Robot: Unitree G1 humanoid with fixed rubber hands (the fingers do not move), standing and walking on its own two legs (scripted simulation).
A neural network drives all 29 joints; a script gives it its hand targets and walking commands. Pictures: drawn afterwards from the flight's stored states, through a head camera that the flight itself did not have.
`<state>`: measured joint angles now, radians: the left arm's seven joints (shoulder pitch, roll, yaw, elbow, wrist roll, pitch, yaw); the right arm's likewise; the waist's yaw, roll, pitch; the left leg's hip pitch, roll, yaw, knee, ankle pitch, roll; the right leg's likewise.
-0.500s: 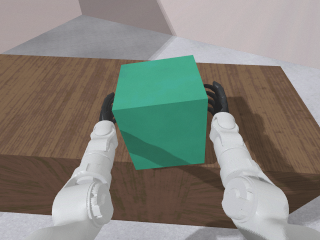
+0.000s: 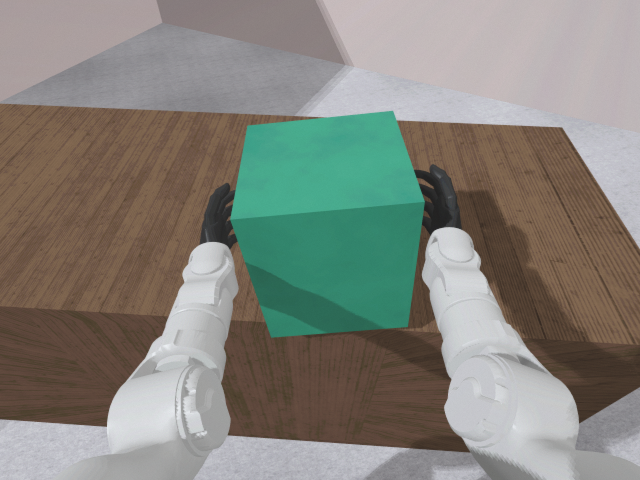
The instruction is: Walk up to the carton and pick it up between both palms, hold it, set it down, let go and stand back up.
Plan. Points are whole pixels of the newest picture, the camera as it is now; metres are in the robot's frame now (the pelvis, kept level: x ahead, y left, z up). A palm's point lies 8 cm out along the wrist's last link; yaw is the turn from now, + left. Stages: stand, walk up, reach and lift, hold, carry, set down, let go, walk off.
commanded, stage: set down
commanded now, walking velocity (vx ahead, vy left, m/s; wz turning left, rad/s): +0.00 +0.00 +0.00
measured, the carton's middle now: (329, 228) +0.45 +0.03 +0.05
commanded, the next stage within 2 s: none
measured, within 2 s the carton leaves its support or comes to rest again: rests again in 0.22 s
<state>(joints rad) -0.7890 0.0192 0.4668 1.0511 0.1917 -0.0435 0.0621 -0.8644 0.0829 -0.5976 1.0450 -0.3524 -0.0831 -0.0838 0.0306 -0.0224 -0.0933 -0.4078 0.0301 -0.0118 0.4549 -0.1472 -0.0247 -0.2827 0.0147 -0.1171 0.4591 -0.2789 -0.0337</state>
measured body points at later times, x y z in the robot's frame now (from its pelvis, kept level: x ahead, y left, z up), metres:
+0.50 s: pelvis +0.01 +0.00 +0.00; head +0.04 +0.01 +0.45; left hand +0.44 +0.20 +0.09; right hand +0.44 -0.12 +0.08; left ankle +0.05 +0.13 -0.74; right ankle -0.03 -0.08 -0.74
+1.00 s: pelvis -0.01 -0.01 +0.00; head +0.01 +0.01 +0.45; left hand +0.38 +0.21 +0.04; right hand +0.41 -0.15 +0.07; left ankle +0.05 +0.13 -0.74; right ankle -0.03 -0.08 -0.74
